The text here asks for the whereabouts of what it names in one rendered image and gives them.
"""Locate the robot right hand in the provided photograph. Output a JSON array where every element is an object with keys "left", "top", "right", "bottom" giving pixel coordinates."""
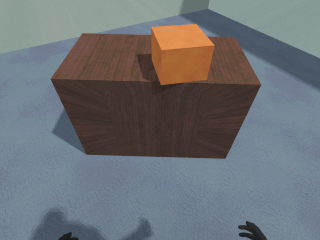
[{"left": 238, "top": 221, "right": 267, "bottom": 240}]

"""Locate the pedestal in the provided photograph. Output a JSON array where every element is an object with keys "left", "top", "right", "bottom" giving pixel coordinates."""
[{"left": 51, "top": 33, "right": 261, "bottom": 159}]

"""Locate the carton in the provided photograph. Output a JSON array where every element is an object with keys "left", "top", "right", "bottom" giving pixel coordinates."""
[{"left": 151, "top": 24, "right": 215, "bottom": 85}]

